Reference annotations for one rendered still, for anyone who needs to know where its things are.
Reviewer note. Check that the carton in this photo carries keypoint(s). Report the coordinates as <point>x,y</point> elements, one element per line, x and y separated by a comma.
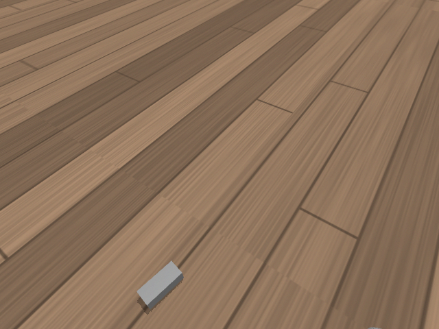
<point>160,285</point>

